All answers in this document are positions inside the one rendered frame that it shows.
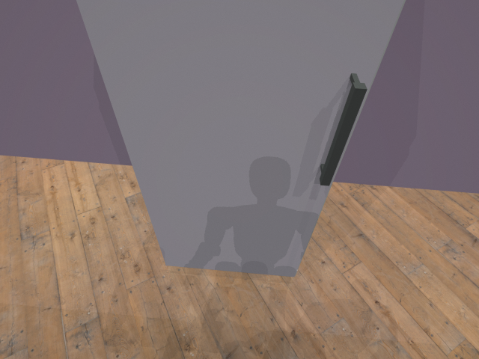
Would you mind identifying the handle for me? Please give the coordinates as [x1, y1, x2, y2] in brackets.
[320, 73, 367, 186]

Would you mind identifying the fridge door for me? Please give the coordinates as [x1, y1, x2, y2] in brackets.
[76, 0, 404, 277]

